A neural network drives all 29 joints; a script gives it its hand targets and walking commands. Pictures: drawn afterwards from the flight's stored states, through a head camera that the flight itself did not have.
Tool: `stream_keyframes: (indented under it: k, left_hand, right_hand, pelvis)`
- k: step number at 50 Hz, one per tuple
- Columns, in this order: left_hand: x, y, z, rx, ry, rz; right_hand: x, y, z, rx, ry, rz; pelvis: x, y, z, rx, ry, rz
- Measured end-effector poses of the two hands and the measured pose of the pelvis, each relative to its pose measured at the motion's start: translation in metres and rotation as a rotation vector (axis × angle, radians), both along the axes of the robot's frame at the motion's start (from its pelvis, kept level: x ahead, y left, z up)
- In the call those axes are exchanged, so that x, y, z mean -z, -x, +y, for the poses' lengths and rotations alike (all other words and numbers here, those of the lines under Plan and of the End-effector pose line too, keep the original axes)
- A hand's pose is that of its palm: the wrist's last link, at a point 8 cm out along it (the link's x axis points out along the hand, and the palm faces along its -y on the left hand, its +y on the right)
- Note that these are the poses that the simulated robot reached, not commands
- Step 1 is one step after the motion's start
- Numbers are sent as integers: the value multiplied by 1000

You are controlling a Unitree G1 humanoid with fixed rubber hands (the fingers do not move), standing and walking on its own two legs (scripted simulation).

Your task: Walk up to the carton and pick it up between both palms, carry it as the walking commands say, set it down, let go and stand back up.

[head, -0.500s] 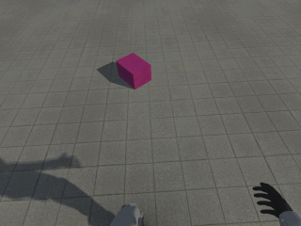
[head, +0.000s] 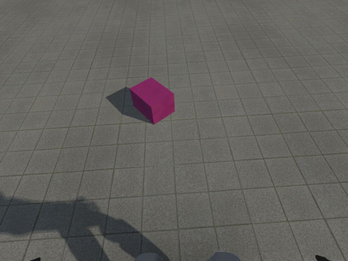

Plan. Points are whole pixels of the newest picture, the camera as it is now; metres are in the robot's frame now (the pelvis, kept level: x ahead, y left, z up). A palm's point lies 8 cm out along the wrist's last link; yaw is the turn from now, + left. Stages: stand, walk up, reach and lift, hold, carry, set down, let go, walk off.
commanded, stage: walk up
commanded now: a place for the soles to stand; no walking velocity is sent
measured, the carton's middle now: (152, 100) +1.32 +0.19 -0.65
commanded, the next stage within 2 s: none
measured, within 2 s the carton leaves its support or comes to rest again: neither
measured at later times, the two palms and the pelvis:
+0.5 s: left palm (34, 198) +0.29 +0.40 -0.07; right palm (280, 186) +0.30 -0.27 -0.07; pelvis +0.22 +0.06 +0.01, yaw -1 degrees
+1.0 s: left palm (32, 143) +0.49 +0.49 -0.08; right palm (231, 127) +0.51 -0.18 -0.07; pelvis +0.42 +0.15 +0.00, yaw -2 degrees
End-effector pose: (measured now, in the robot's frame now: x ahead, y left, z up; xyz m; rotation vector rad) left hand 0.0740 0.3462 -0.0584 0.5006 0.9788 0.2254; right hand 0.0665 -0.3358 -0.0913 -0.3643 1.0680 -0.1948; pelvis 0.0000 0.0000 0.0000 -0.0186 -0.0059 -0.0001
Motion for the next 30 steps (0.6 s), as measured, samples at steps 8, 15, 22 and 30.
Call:
stream_keyframes:
  k: [8,15,22,30]
  left_hand:
    - [-15,-24,26,-82,-10,49]
    - [11,-76,70,-100,-14,116]
    - [17,-178,57,-12,60,85]
    - [10,-261,64,4,11,9]
  right_hand:
    - [-20,-147,38,-130,-39,-109]
    - [-40,-249,68,-146,22,-270]
    - [-35,-240,70,-34,21,-158]
    - [-2,-259,63,14,24,-2]
  pelvis:
    - [-13,-67,20,-5,9,-12]
    - [2,-134,56,7,-11,-30]
    - [-9,-190,64,13,-30,-22]
    - [3,-259,66,-2,3,-9]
